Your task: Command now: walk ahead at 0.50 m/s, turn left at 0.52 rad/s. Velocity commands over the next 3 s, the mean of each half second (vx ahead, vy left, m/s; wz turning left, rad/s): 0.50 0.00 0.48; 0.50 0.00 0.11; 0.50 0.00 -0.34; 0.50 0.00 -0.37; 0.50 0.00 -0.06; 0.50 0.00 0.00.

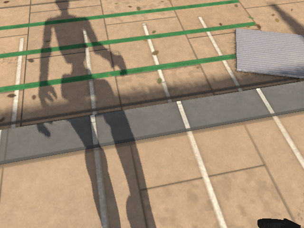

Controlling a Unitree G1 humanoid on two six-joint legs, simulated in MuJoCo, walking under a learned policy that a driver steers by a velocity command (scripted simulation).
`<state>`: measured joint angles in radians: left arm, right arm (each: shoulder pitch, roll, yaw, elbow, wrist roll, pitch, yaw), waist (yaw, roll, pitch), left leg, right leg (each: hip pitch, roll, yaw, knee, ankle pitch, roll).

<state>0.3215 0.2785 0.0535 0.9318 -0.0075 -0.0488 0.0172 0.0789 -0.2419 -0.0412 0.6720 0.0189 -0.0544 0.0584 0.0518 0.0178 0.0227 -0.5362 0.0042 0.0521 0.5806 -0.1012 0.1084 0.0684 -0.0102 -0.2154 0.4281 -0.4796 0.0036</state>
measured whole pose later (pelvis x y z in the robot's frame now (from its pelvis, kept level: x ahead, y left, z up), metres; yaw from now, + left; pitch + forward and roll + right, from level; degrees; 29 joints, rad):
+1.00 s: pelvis +0.55 +0.07 +0.01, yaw +16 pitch +3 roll -1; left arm 0.44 0.28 0.04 0.89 -0.02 -0.04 0.00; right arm 0.03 -0.24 -0.03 0.61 0.01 -0.08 0.04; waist 0.11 0.02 0.01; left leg -0.49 0.01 0.01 0.49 -0.04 0.07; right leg 0.03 0.02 0.00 0.37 -0.43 -0.01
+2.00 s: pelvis +1.05 +0.12 +0.00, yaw -8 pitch +2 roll +1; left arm 0.43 0.28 0.05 0.76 -0.01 -0.07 0.04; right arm 0.13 -0.30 -0.07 0.75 -0.01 -0.08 0.06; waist 0.04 0.04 -0.03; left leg -0.71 0.08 -0.12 0.70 0.32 0.03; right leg -0.15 0.10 0.11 0.60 -0.47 -0.08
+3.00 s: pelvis +1.66 +0.13 -0.14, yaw -7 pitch +2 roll -1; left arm 0.33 0.24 0.06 0.85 0.00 -0.09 -0.01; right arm 0.14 -0.30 -0.06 0.84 0.01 -0.06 0.00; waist 0.05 0.04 0.01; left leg -0.66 0.12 -0.06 0.85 -0.12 0.00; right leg -0.13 0.08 -0.02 0.25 -0.16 -0.07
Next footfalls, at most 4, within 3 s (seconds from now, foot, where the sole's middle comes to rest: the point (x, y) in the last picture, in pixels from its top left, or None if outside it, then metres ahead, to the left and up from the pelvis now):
0.46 right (183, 225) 0.47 -0.08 -0.75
1.00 left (117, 176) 0.67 0.22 -0.75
1.54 right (159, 126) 0.97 0.04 -0.75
2.24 left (126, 87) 1.40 0.27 -0.92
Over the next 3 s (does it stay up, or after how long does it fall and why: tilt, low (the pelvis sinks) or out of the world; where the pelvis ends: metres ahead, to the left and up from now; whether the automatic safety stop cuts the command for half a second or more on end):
stays up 1.66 0.13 -0.14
